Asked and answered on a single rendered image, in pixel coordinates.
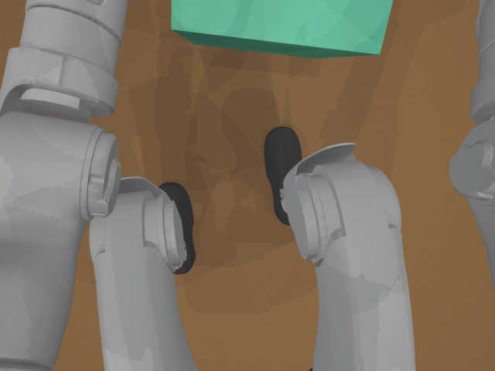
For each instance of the robot right upper arm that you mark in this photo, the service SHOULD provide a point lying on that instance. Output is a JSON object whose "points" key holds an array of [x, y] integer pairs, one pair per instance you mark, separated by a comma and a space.
{"points": [[472, 173]]}

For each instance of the left robot forearm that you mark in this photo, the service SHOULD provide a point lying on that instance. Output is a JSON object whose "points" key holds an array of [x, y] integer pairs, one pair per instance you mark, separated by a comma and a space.
{"points": [[64, 66]]}

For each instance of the carton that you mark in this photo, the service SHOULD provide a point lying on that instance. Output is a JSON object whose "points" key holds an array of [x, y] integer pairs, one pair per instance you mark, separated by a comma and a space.
{"points": [[304, 28]]}

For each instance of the left robot foot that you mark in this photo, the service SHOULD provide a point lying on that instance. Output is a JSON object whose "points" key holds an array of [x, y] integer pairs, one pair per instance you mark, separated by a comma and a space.
{"points": [[180, 196]]}

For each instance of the robot left upper arm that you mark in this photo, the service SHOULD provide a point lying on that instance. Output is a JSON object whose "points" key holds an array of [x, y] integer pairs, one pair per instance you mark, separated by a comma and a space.
{"points": [[55, 176]]}

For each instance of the right robot foot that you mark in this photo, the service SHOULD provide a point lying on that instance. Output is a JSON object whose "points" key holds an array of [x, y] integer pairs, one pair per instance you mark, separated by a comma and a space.
{"points": [[282, 152]]}

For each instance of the robot foot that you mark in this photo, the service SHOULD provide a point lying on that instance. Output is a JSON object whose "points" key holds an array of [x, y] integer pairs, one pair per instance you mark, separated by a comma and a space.
{"points": [[180, 196], [282, 152]]}

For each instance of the right robot forearm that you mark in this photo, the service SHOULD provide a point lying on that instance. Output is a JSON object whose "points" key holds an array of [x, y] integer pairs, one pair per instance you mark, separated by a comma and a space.
{"points": [[483, 94]]}

